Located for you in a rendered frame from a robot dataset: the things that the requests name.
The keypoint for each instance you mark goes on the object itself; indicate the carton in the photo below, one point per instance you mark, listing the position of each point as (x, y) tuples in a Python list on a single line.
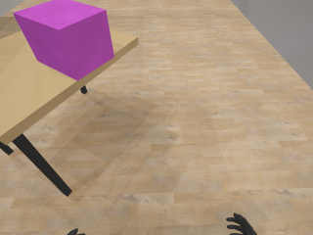
[(68, 36)]

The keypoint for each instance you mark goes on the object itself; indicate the right robot hand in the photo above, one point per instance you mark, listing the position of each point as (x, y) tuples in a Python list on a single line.
[(243, 226)]

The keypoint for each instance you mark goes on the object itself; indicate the table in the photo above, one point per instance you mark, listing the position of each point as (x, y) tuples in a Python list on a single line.
[(30, 90)]

